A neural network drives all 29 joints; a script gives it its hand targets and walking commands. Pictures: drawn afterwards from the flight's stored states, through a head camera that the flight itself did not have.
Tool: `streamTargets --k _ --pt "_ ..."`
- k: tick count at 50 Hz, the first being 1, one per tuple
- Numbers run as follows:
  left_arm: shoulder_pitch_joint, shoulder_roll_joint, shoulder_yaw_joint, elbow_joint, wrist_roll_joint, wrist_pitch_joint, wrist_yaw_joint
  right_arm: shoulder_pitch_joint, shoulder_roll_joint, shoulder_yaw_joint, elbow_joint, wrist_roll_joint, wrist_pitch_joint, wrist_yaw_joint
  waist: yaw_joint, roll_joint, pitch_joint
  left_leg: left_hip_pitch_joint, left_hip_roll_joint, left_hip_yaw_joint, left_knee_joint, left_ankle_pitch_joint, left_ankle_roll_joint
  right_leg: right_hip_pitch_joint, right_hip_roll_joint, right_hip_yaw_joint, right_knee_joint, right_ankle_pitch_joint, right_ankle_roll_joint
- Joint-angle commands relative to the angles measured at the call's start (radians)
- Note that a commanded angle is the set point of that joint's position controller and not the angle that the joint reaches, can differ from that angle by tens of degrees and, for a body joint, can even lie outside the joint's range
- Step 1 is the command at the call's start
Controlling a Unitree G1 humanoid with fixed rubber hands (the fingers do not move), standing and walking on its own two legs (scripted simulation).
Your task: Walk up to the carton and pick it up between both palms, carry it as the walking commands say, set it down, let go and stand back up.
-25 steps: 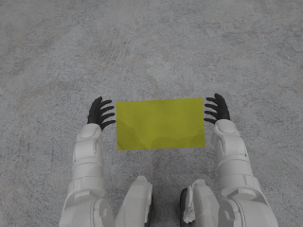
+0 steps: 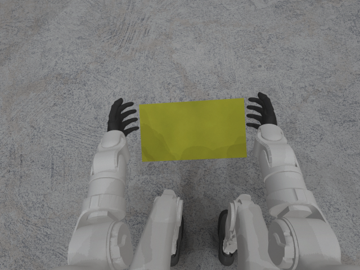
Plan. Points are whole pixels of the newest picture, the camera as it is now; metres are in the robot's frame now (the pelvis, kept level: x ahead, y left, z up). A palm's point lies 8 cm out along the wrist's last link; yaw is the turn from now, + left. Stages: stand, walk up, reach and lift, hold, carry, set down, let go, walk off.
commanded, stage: set down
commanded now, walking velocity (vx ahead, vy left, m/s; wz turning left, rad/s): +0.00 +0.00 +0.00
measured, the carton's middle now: (192, 130) +0.45 +0.06 -0.18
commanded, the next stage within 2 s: none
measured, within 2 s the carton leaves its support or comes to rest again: neither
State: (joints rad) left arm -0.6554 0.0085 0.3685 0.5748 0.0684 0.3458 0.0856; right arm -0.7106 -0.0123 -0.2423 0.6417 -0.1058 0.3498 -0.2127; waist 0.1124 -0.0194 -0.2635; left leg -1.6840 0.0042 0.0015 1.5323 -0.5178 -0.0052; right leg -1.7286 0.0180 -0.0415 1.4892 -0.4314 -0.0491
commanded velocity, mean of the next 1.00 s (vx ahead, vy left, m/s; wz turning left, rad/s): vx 0.00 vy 0.00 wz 0.00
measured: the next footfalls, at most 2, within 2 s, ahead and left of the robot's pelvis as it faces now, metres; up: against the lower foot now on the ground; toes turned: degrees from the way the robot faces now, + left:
none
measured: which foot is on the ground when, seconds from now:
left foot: down 0.00-1.00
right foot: down 0.00-1.00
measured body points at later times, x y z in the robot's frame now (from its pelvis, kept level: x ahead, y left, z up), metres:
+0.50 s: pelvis -0.02 +0.00 -0.07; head +0.21 +0.01 +0.31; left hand +0.42 +0.24 -0.14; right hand +0.47 -0.11 -0.15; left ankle +0.07 +0.12 -0.54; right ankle +0.10 -0.09 -0.54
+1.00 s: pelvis -0.06 +0.00 -0.14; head +0.29 +0.04 +0.13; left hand +0.42 +0.24 -0.28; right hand +0.48 -0.09 -0.28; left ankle +0.07 +0.12 -0.54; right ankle +0.10 -0.09 -0.54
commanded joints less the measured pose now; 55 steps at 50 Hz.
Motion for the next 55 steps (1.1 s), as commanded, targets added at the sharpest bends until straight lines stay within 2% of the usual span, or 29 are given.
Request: streamTargets --k 1,6,9,14,21,31,37,42,44,45,46,47,48,49,51,55 --pt "-0.698 -0.893 -0.563 -0.091 -0.167 -0.017 -0.398 -0.729 1.008 0.589 -0.128 0.17 -0.059 0.392 0.035 -0.067 -1.044 0.392 -0.145 0.011 -0.179 0.295 -0.003 0.737 0.137 0.079 -0.128 0.22 0.035" --pt "-0.758 -0.881 -0.553 -0.063 -0.173 -0.02 -0.386 -0.792 0.99 0.564 -0.103 0.183 -0.06 0.385 0.031 -0.069 -1.041 0.359 -0.142 0.013 -0.143 0.235 0.001 0.658 0.135 0.064 -0.086 0.152 0.036" --pt "-0.799 -0.879 -0.548 -0.04 -0.175 -0.022 -0.377 -0.819 0.978 0.538 -0.079 0.185 -0.061 0.383 0.013 -0.073 -1.028 0.355 -0.137 0.01 -0.123 0.206 0.002 0.588 0.138 0.051 -0.063 0.112 0.036" --pt "-0.867 -0.874 -0.519 -0.003 -0.163 -0.026 -0.361 -0.897 0.961 0.501 -0.047 0.193 -0.064 0.38 0.017 -0.057 -1.006 0.326 -0.134 0.018 -0.096 0.133 0.003 0.515 0.137 0.04 -0.03 0.038 0.036" --pt "-0.927 -0.883 -0.511 0.003 -0.161 -0.032 -0.343 -0.958 0.941 0.47 -0.032 0.194 -0.076 0.37 0.009 -0.042 -1.026 0.304 -0.135 0.017 -0.045 0.127 0.002 0.432 0.14 0.022 0.041 0.025 0.038" --pt "-0.963 -0.864 -0.55 -0.035 -0.19 -0.056 -0.326 -0.986 0.928 0.504 -0.072 0.21 -0.092 0.352 0.003 -0.048 -1.137 0.244 -0.141 0.024 0.053 0.213 0.001 0.41 0.141 0.017 0.14 0.108 0.046" --pt "-1.038 -0.84 -0.613 -0.105 -0.232 -0.075 -0.314 -1.061 0.91 0.577 -0.154 0.244 -0.093 0.34 0.003 -0.051 -1.35 0.239 -0.147 0.037 0.116 0.205 0.0 0.511 0.138 0.027 0.202 0.131 0.046" --pt "-1.099 -0.776 -0.651 -0.223 -0.261 -0.083 -0.298 -1.116 0.875 0.642 -0.259 0.265 -0.081 0.331 0.02 -0.064 -1.724 0.361 -0.15 0.057 0.165 0.249 -0.006 0.743 0.128 0.051 0.257 0.208 0.041" --pt "-1.142 -0.724 -0.671 -0.279 -0.281 -0.075 -0.288 -1.154 0.812 0.669 -0.303 0.279 -0.074 0.324 0.026 -0.067 -1.881 0.44 -0.147 0.064 0.184 0.264 -0.009 0.859 0.122 0.07 0.277 0.232 0.033" --pt "-1.171 -0.71 -0.711 -0.291 -0.301 -0.072 -0.275 -1.171 0.811 0.708 -0.354 0.32 -0.073 0.309 0.049 -0.038 -1.944 0.447 -0.145 0.074 0.239 0.396 -0.005 0.902 0.113 0.066 0.319 0.381 0.029" --pt "-1.181 -0.691 -0.735 -0.329 -0.32 -0.071 -0.262 -1.172 0.785 0.727 -0.402 0.329 -0.071 0.301 0.035 -0.039 -1.972 0.472 -0.14 0.064 0.265 0.446 -0.006 0.91 0.112 0.054 0.343 0.433 0.031" --pt "-1.222 -0.65 -0.74 -0.356 -0.328 -0.066 -0.249 -1.214 0.763 0.734 -0.419 0.344 -0.064 0.297 0.046 -0.036 -1.942 0.485 -0.131 0.057 0.268 0.416 -0.001 0.859 0.109 0.046 0.356 0.39 0.033" --pt "-1.269 -0.636 -0.749 -0.375 -0.339 -0.063 -0.243 -1.222 0.765 0.721 -0.409 0.347 -0.058 0.292 0.041 -0.02 -1.894 0.473 -0.127 0.058 0.259 0.356 0.001 0.822 0.108 0.041 0.357 0.33 0.036" --pt "-1.329 -0.629 -0.771 -0.393 -0.351 -0.068 -0.245 -1.219 0.785 0.691 -0.378 0.353 -0.055 0.288 0.021 0.021 -1.845 0.457 -0.116 0.06 0.256 0.301 0.002 0.79 0.1 0.047 0.35 0.282 0.027" --pt "-1.366 -0.633 -0.767 -0.335 -0.349 -0.08 -0.237 -1.196 0.791 0.62 -0.265 0.344 -0.059 0.291 -0.012 0.081 -1.712 0.416 -0.104 0.052 0.251 0.204 0.004 0.647 0.091 0.045 0.349 0.176 0.018" --pt "-1.396 -0.661 -0.741 -0.227 -0.343 -0.098 -0.22 -1.243 0.756 0.561 -0.139 0.336 -0.074 0.322 -0.035 0.09 -1.551 0.402 -0.097 0.033 0.254 0.095 0.017 0.457 0.082 0.018 0.371 0.038 0.013"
